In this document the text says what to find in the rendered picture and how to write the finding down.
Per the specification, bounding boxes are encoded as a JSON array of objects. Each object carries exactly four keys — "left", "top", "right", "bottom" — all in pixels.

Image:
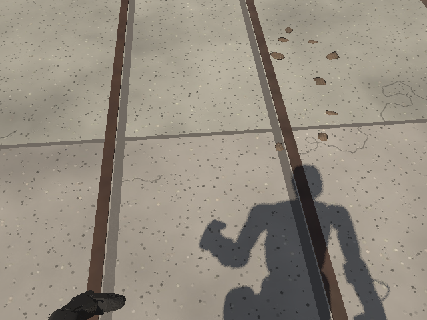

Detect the left robot hand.
[{"left": 48, "top": 290, "right": 126, "bottom": 320}]

